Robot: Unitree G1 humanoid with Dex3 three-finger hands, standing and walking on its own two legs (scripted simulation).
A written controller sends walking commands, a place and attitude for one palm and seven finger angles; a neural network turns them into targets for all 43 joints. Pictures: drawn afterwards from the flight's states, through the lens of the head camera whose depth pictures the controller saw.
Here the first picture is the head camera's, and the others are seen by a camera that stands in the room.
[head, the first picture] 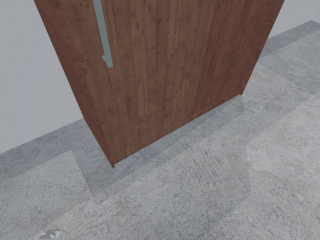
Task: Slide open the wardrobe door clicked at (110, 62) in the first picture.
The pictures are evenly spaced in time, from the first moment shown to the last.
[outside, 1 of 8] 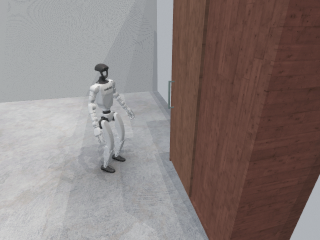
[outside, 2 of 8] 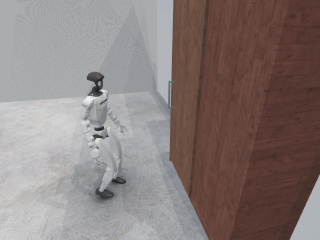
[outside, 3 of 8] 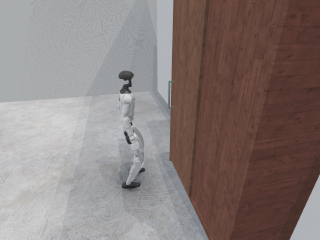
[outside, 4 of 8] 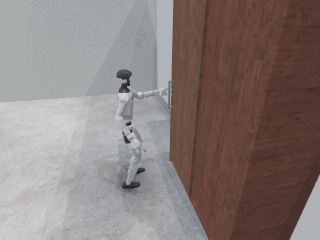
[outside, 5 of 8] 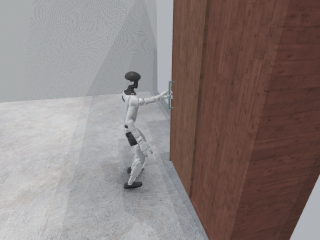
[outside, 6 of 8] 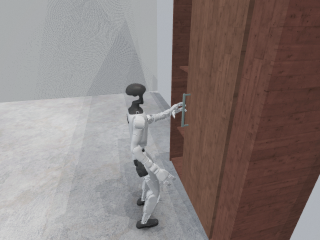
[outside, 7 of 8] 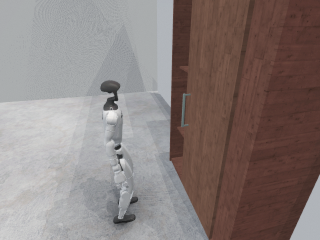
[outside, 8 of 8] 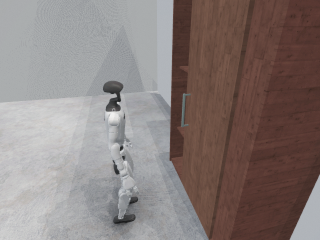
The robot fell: no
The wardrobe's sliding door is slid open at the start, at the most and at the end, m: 0.00 0.45 0.45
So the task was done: yes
